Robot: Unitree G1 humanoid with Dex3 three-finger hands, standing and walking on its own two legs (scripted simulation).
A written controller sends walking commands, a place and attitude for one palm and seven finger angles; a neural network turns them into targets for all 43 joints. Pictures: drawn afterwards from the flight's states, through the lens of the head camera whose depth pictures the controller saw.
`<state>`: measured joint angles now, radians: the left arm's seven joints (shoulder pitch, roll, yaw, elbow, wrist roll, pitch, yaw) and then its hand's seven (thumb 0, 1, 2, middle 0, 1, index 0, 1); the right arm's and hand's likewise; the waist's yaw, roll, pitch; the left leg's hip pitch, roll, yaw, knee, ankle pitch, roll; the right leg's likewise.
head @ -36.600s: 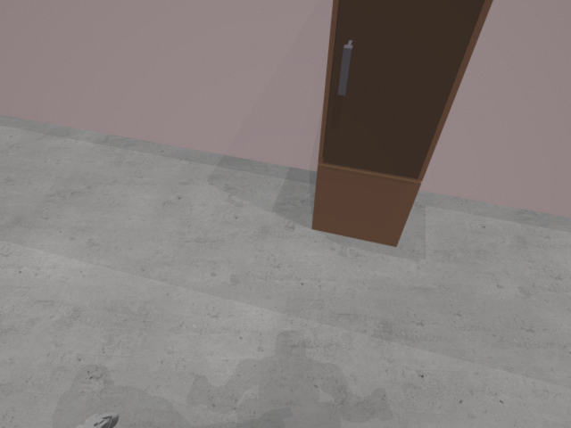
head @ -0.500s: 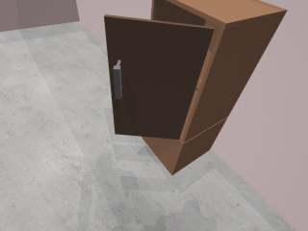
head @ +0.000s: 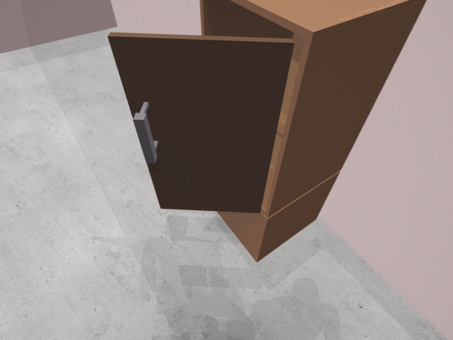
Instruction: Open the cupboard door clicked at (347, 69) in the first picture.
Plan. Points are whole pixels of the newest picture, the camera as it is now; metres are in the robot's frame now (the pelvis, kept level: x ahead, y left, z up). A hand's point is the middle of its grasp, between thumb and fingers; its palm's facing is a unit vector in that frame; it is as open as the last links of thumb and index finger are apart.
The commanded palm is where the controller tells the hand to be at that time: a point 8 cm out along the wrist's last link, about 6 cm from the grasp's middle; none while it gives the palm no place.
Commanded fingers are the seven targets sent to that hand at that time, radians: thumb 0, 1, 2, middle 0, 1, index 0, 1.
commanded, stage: come to a stop and stand still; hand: left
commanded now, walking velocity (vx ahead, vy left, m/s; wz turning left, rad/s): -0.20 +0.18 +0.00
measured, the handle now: (148, 133) +0.55 +0.21 +0.04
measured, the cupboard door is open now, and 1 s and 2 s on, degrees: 52 52 52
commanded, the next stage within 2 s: look again from close up in 0.92 s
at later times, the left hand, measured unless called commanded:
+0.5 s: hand out of the picture -0.03 +0.19 -0.18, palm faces +0.04 -0.98 -0.20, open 7.4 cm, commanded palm none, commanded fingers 0.00 0.90 0.90 -0.20 -0.30 -0.20 -0.30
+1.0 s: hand out of the picture -0.08 +0.15 -0.18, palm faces +0.03 -0.99 -0.12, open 7.4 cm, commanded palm none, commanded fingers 0.00 0.90 0.90 -0.20 -0.30 -0.20 -0.30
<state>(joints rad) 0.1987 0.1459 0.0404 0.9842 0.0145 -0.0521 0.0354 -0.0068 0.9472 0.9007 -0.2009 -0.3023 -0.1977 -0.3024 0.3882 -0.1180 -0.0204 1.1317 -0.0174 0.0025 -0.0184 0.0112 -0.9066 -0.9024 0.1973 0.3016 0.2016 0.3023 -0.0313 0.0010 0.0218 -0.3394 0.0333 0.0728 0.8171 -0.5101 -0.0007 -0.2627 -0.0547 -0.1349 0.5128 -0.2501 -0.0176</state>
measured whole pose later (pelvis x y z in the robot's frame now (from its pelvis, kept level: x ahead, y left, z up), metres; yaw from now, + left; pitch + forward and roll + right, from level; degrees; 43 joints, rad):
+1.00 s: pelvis -0.04 +0.00 +0.00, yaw +0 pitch -1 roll +0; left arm 0.40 0.11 -0.01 1.10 0.01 0.00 0.03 0.00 0.91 0.90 -0.20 -0.30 -0.20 -0.30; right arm 0.36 -0.10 0.00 1.15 -0.02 0.03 -0.02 0.01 -0.91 -0.90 0.19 0.30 0.20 0.30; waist -0.01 -0.03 0.00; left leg -0.32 0.02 0.10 0.42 -0.09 0.04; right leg -0.11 0.00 -0.08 0.44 -0.32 -0.02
